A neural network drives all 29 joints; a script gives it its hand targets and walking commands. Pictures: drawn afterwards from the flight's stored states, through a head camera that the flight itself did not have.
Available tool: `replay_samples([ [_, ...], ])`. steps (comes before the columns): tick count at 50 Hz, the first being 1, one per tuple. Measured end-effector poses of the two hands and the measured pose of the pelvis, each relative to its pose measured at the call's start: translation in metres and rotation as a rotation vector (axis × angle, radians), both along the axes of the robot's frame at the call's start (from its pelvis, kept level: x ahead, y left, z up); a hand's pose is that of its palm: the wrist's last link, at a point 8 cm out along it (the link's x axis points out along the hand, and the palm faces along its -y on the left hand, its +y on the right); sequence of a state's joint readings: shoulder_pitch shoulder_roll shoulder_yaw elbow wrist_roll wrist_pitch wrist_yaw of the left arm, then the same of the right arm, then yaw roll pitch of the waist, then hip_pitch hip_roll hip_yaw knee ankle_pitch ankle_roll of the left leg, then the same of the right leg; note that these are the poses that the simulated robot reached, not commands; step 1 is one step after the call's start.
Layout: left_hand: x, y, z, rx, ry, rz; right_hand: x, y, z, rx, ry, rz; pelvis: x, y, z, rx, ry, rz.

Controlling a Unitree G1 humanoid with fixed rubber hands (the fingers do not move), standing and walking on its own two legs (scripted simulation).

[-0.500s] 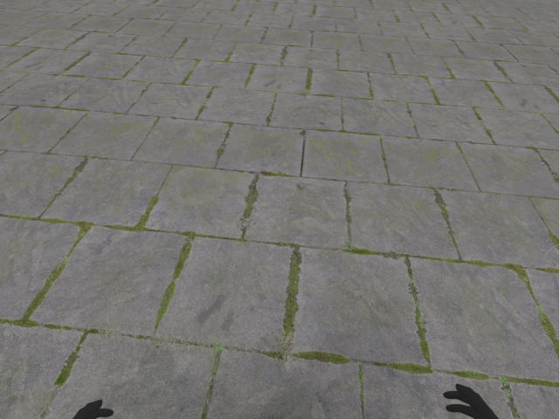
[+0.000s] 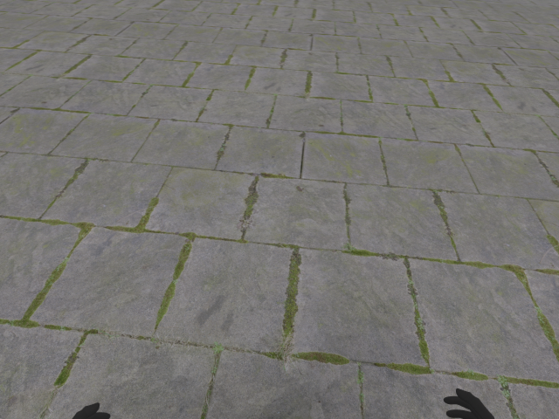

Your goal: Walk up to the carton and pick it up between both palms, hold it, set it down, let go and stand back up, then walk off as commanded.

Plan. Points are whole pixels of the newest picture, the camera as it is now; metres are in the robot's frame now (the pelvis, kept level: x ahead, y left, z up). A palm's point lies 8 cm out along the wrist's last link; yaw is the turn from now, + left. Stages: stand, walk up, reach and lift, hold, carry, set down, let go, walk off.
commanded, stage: stand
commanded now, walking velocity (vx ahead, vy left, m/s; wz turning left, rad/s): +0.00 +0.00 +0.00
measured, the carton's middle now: out of the picture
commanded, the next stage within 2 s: none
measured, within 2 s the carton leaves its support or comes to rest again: neither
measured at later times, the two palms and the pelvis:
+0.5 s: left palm out of the picture +0.11 +0.29 -0.09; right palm out of the picture +0.12 -0.30 -0.07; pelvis +0.00 +0.00 +0.00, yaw +0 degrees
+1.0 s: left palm out of the picture +0.12 +0.29 -0.09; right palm out of the picture +0.12 -0.30 -0.08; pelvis +0.00 -0.01 +0.00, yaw +0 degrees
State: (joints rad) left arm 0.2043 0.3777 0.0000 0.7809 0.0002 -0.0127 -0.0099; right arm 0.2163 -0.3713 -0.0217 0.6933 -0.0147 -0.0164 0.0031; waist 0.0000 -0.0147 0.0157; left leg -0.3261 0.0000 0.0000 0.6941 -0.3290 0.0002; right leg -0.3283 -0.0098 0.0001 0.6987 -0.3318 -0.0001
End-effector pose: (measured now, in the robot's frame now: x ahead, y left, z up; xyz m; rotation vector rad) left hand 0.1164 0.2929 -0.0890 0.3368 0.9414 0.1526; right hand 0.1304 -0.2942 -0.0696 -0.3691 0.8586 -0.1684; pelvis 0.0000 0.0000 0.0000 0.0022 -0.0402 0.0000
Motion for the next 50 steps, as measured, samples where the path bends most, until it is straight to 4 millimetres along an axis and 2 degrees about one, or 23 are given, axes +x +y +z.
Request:
replay_samples([
  [34,-0.0047,-0.0011,-0.0007,0.004,0.022,0.008,-0.0074,-0.005,-0.0038,0.003,0.024,-0.005,-0.0022,-0.0036,0.001,0.005,-0.001,0.0],
  [50,0.0001,-0.0034,0.0017,0.008,0.022,0.007,-0.0087,-0.0083,-0.0057,0.006,0.04,-0.009,-0.0008,-0.0064,0.0023,0.008,0.004,0.0],
])
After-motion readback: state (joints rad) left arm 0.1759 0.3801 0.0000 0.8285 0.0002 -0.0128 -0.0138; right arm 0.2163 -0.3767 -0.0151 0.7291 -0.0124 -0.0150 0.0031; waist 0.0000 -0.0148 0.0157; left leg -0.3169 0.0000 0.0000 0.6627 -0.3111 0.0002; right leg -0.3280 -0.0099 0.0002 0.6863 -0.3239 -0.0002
